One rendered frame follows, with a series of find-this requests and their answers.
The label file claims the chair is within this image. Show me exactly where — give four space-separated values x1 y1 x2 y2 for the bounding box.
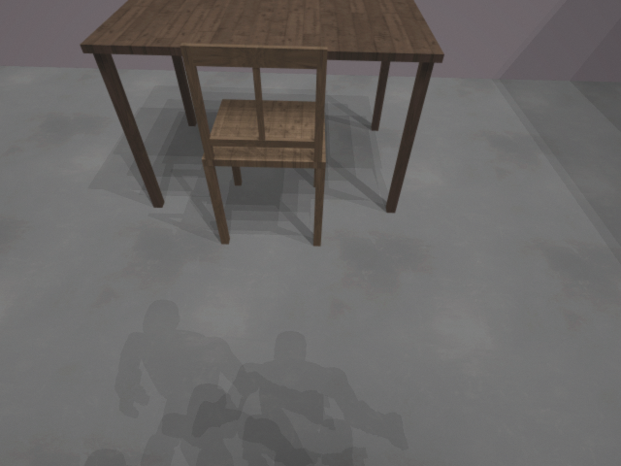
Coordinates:
180 43 328 247

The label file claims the table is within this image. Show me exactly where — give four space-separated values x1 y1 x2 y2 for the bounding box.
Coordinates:
81 0 444 213

